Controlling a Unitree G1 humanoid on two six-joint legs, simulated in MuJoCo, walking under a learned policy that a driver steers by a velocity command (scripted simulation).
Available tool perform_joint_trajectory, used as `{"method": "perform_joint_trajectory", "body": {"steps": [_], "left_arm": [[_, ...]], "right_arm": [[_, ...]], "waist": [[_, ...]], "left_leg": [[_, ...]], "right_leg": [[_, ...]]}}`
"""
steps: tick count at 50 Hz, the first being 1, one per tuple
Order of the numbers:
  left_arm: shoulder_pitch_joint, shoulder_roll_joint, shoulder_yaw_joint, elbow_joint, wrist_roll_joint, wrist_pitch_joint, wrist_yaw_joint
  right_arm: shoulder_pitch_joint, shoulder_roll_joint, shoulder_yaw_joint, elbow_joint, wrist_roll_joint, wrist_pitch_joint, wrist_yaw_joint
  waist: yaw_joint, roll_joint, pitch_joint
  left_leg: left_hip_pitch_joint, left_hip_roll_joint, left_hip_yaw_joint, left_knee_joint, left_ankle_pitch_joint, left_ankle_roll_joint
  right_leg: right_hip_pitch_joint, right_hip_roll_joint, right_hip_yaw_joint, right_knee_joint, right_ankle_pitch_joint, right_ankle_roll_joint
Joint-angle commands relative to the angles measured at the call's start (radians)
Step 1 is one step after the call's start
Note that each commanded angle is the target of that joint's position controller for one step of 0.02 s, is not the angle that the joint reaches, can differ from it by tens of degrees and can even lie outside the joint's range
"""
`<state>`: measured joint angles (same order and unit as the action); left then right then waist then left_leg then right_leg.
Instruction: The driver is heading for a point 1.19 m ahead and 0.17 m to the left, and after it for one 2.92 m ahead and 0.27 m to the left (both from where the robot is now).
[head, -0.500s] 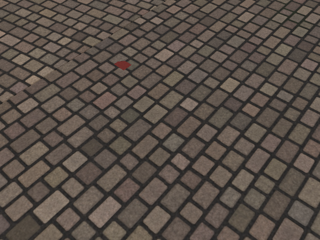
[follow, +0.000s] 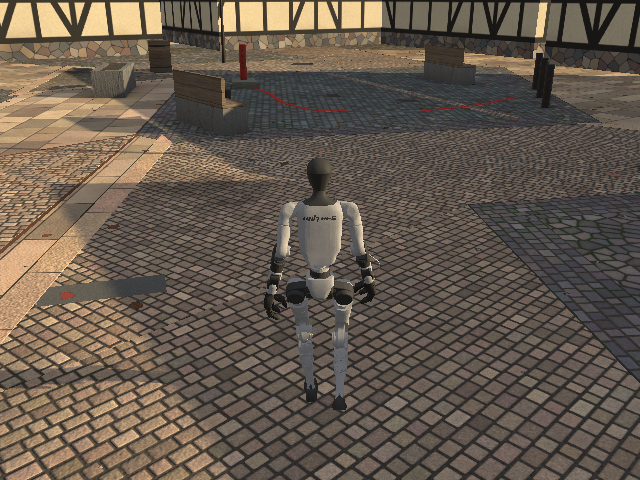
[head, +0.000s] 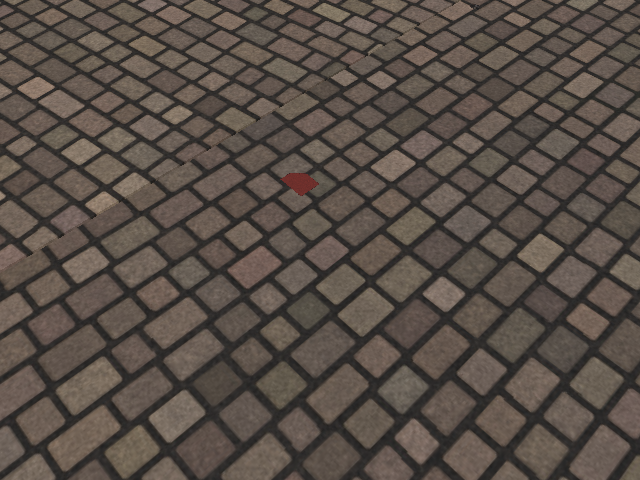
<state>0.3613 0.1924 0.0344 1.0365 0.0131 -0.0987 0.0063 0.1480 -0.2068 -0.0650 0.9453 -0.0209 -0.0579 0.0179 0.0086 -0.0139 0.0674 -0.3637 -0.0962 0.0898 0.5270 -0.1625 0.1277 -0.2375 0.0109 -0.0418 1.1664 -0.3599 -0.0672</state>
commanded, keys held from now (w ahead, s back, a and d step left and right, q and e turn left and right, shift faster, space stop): w+q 0.46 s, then w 0.54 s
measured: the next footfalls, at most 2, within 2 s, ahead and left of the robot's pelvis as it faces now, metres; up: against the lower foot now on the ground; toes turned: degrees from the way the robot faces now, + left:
right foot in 0.46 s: +0.45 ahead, -0.08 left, +0.00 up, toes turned +17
left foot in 0.96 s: +0.59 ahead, +0.20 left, +0.00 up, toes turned +25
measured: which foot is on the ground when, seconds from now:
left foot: down 0.00-0.46, up 0.48-0.94, down 0.96-1.00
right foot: up 0.00-0.44, down 0.46-0.98, up 1.00-1.00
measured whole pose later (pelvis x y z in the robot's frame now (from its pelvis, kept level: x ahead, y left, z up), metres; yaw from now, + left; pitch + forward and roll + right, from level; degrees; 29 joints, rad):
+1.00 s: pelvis +0.51 +0.08 +0.00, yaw +21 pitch +1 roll -1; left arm 0.46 0.22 0.04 0.96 0.00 -0.07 -0.01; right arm 0.03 -0.21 -0.02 0.76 -0.06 -0.07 0.03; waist 0.07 0.00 0.03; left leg -0.42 0.00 0.08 0.53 -0.12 0.08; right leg -0.06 -0.01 -0.07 0.60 -0.45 -0.02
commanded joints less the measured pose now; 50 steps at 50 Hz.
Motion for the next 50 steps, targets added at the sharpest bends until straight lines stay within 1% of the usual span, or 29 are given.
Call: {"method": "perform_joint_trajectory", "body": {"steps": [1,2,4,6,7,12,17,19,20,21,22,23,24,25,26,27,28,29,30,32,34,36,40,43,46,47,48,49,50], "left_arm": [[-0.067,0.105,0.026,-0.119,0.016,-0.016,-0.005],[-0.027,0.083,0.022,-0.120,0.025,0.003,-0.008],[-0.044,0.076,0.022,-0.137,0.036,0.029,-0.009],[-0.120,0.081,0.023,-0.173,0.036,0.042,-0.013],[-0.177,0.086,0.023,-0.197,0.035,0.046,-0.015],[-0.376,0.092,0.017,-0.284,0.025,0.051,-0.025],[-0.511,0.101,0.005,-0.360,0.014,0.039,-0.030],[-0.488,0.120,0.006,-0.373,0.009,0.029,-0.028],[-0.432,0.134,0.011,-0.363,0.007,0.023,-0.025],[-0.340,0.158,0.020,-0.338,0.005,0.017,-0.017],[-0.200,0.186,0.033,-0.300,0.006,0.006,-0.005],[-0.050,0.246,0.049,-0.287,0.028,-0.005,0.012],[0.001,0.337,0.068,-0.293,0.057,0.004,0.017],[-0.033,0.293,0.070,-0.288,0.036,0.021,0.009],[-0.108,0.195,0.048,-0.301,0.028,0.024,0.004],[-0.151,0.135,0.032,-0.297,0.024,0.020,-0.002],[-0.149,0.118,0.025,-0.283,0.027,0.014,-0.004],[-0.132,0.109,0.021,-0.261,0.021,0.008,-0.004],[-0.113,0.128,0.025,-0.244,0.017,-0.002,-0.008],[-0.067,0.132,0.028,-0.219,0.005,-0.023,-0.017],[-0.041,0.145,0.031,-0.204,0.002,-0.029,-0.017],[-0.013,0.143,0.030,-0.187,0.001,-0.024,-0.017],[0.040,0.157,0.033,-0.158,-0.003,-0.015,-0.021],[0.094,0.182,0.038,-0.134,0.000,-0.007,-0.020],[0.102,0.197,0.041,-0.116,0.002,0.008,-0.013],[0.096,0.198,0.040,-0.111,-0.003,0.014,-0.012],[0.104,0.178,0.033,-0.109,-0.006,0.018,-0.011],[0.079,0.140,0.018,-0.150,-0.008,0.017,-0.010],[0.173,0.053,0.002,-0.176,-0.027,0.018,-0.013]], "right_arm": [[0.113,-0.081,-0.018,0.003,0.012,-0.003,-0.007],[0.116,-0.092,-0.018,0.004,0.013,-0.011,-0.012],[0.167,-0.106,-0.020,0.015,0.021,-0.027,-0.015],[0.202,-0.138,-0.026,0.012,0.019,-0.028,-0.019],[0.224,-0.142,-0.027,0.013,0.020,-0.026,-0.020],[0.329,-0.144,-0.028,0.005,0.018,-0.014,-0.018],[0.383,-0.159,-0.032,-0.012,0.003,-0.006,-0.030],[0.357,-0.177,-0.038,-0.029,0.000,-0.006,-0.039],[0.320,-0.190,-0.042,-0.042,0.000,-0.007,-0.041],[0.288,-0.204,-0.046,-0.055,0.000,-0.011,-0.038],[0.266,-0.209,-0.047,-0.063,0.007,-0.017,-0.028],[0.264,-0.169,-0.038,-0.091,0.020,-0.026,-0.017],[0.386,-0.054,-0.015,-0.116,0.059,-0.024,-0.020],[0.412,-0.140,-0.023,-0.101,0.026,-0.013,-0.027],[0.352,-0.149,-0.026,-0.089,0.006,-0.004,-0.025],[0.282,-0.131,-0.020,-0.098,-0.004,-0.004,-0.015],[0.255,-0.113,-0.018,-0.105,-0.009,0.000,-0.007],[0.241,-0.105,-0.017,-0.111,-0.020,0.009,0.002],[0.263,-0.097,-0.015,-0.111,-0.021,0.018,0.008],[0.236,-0.097,-0.013,-0.118,-0.024,0.027,0.013],[0.156,-0.097,-0.008,-0.145,-0.026,0.029,0.020],[0.062,-0.090,0.002,-0.177,-0.026,0.026,0.028],[-0.093,-0.058,0.030,-0.223,-0.016,0.017,0.038],[-0.153,-0.078,0.032,-0.244,-0.011,0.012,0.030],[-0.125,-0.095,0.026,-0.242,-0.016,0.004,0.018],[-0.040,-0.100,0.019,-0.212,-0.022,-0.003,0.012],[0.105,-0.130,0.004,-0.158,-0.034,-0.015,0.003],[0.288,-0.206,-0.017,-0.129,-0.054,-0.023,-0.011],[0.319,-0.301,-0.040,-0.118,-0.044,-0.014,-0.016]], "waist": [[-0.003,-0.037,-0.035],[0.023,0.017,-0.048],[0.029,0.021,-0.045],[0.017,0.030,-0.025],[0.003,0.038,-0.013],[-0.071,0.072,-0.017],[-0.112,0.093,-0.012],[-0.086,0.106,-0.017],[-0.052,0.111,-0.029],[-0.011,0.110,-0.069],[0.055,0.068,-0.145],[0.111,-0.005,-0.277],[0.058,-0.234,-0.417],[0.028,-0.210,-0.402],[0.008,-0.076,-0.227],[0.007,-0.005,-0.130],[-0.004,-0.031,-0.090],[-0.016,-0.055,-0.063],[-0.031,-0.106,-0.079],[-0.034,-0.092,-0.083],[-0.028,-0.074,-0.063],[-0.015,-0.067,-0.040],[0.020,-0.076,-0.018],[0.038,-0.083,-0.013],[0.013,-0.086,-0.022],[-0.031,-0.065,-0.061],[-0.082,-0.022,-0.147],[-0.156,0.083,-0.273],[-0.105,0.309,-0.336]], "left_leg": [[0.272,0.294,-0.455,-0.315,0.135,0.150],[0.230,0.288,-0.420,-0.317,0.206,0.158],[0.193,0.259,-0.380,-0.322,0.285,0.162],[0.174,0.233,-0.363,-0.344,0.261,0.155],[0.177,0.224,-0.362,-0.354,0.258,0.146],[0.281,0.201,-0.379,-0.324,0.319,0.089],[0.398,0.218,-0.426,-0.248,0.420,0.093],[0.401,0.230,-0.451,-0.208,0.455,0.072],[0.367,0.225,-0.448,-0.173,0.500,0.049],[0.330,0.207,-0.443,-0.095,0.597,0.027],[0.289,0.156,-0.408,0.068,0.622,0.004],[0.161,0.097,-0.366,0.308,0.409,-0.015],[-0.136,-0.048,-0.239,0.603,-0.304,-0.048],[-0.239,0.000,-0.220,0.730,-0.370,-0.039],[-0.259,0.053,-0.218,0.752,-0.266,-0.043],[-0.243,0.081,-0.207,0.704,-0.196,-0.049],[-0.218,0.101,-0.204,0.658,-0.172,-0.055],[-0.185,0.113,-0.201,0.621,-0.159,-0.058],[-0.162,0.107,-0.193,0.609,-0.158,-0.065],[-0.185,0.104,-0.190,0.582,-0.148,-0.071],[-0.252,0.122,-0.178,0.527,-0.094,-0.082],[-0.289,0.145,-0.146,0.430,-0.027,-0.096],[-0.200,0.156,-0.056,0.188,0.085,-0.106],[-0.152,0.140,-0.027,0.095,0.060,-0.089],[-0.063,0.106,-0.012,0.015,-0.017,-0.049],[0.056,0.078,0.001,-0.053,-0.003,-0.032],[0.261,0.078,-0.015,-0.085,0.007,-0.007],[0.500,0.297,-0.253,-0.111,-0.094,0.048],[0.679,0.537,-0.691,-0.237,-0.145,0.162]], "right_leg": [[-0.362,-0.097,0.089,0.058,0.091,0.006],[-0.314,-0.101,0.087,0.018,0.083,0.023],[-0.304,-0.101,0.072,-0.041,0.069,0.056],[-0.349,-0.104,0.051,-0.123,0.125,0.084],[-0.378,-0.106,0.044,-0.172,0.167,0.096],[-0.449,-0.079,0.039,-0.371,0.333,0.111],[-0.451,-0.034,0.042,-0.516,0.319,0.094],[-0.363,-0.023,0.059,-0.593,0.293,0.076],[-0.258,-0.008,0.058,-0.637,0.262,0.062],[-0.112,0.020,0.048,-0.664,0.228,0.045],[0.078,0.016,0.046,-0.725,0.261,0.021],[0.317,-0.151,0.202,-0.738,0.132,-0.022],[0.590,-0.446,0.621,-0.779,0.107,-0.130],[0.513,-0.461,0.828,-0.859,-0.020,-0.180],[0.351,-0.408,0.680,-0.889,-0.068,-0.160],[0.227,-0.345,0.527,-0.912,0.018,-0.138],[0.159,-0.297,0.420,-0.934,0.121,-0.113],[0.104,-0.245,0.332,-0.958,0.200,-0.085],[0.096,-0.248,0.302,-0.956,0.291,-0.097],[0.107,-0.245,0.253,-0.965,0.409,-0.116],[0.124,-0.249,0.217,-1.001,0.402,-0.129],[0.128,-0.235,0.172,-1.030,0.391,-0.129],[0.107,-0.199,0.087,-1.035,0.446,-0.109],[0.162,-0.229,0.089,-1.000,0.502,-0.102],[0.224,-0.254,0.088,-0.904,0.647,-0.089],[0.224,-0.233,0.059,-0.792,0.755,-0.074],[0.161,-0.187,0.016,-0.614,0.754,-0.053],[-0.020,-0.138,-0.029,-0.334,0.463,-0.026],[-0.350,0.029,-0.060,-0.027,-0.157,0.007]]}}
